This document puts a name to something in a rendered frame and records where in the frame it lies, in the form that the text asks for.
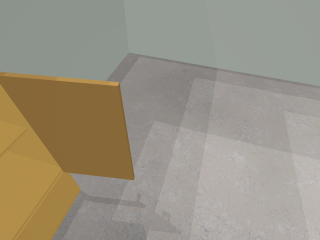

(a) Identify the cupboard door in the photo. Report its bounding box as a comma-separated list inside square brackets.
[0, 72, 135, 180]

